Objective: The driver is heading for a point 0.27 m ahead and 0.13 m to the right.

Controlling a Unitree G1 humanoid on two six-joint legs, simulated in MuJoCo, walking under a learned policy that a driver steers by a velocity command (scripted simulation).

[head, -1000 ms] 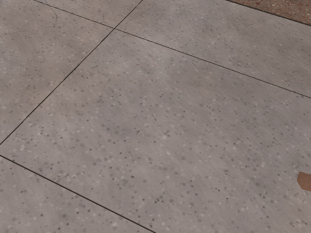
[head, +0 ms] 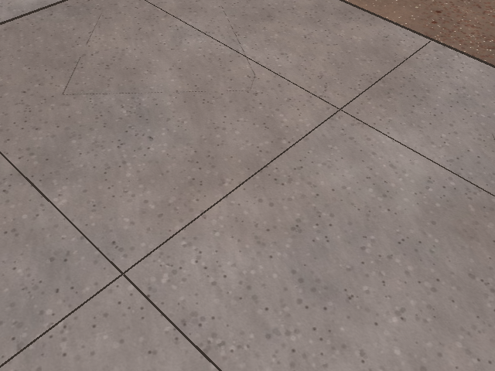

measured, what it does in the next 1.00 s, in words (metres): walks ahead, turning right: right foot, then left foot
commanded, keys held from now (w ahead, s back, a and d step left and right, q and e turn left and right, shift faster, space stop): w+e+shift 0.10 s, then shift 0.90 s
